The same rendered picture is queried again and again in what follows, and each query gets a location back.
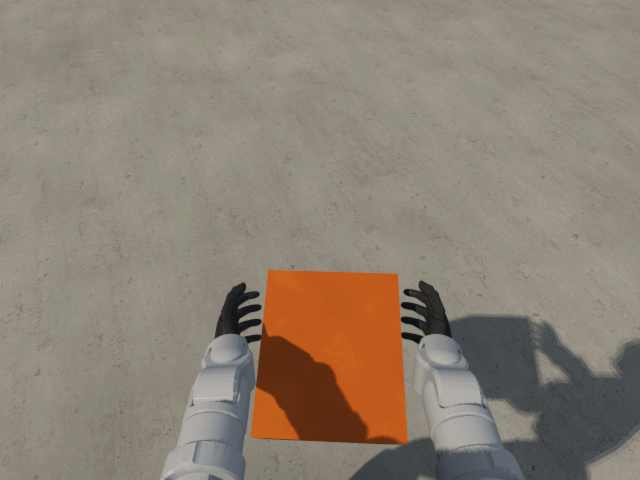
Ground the carton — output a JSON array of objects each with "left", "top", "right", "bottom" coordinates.
[{"left": 250, "top": 270, "right": 408, "bottom": 444}]

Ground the robot right hand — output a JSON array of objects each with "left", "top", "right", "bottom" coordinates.
[{"left": 401, "top": 281, "right": 452, "bottom": 344}]

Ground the right robot forearm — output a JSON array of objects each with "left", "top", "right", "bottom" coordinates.
[{"left": 412, "top": 334, "right": 525, "bottom": 480}]

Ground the left robot forearm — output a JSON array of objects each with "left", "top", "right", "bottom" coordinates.
[{"left": 160, "top": 334, "right": 256, "bottom": 480}]

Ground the robot left hand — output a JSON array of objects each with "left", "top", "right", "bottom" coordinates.
[{"left": 215, "top": 282, "right": 262, "bottom": 343}]

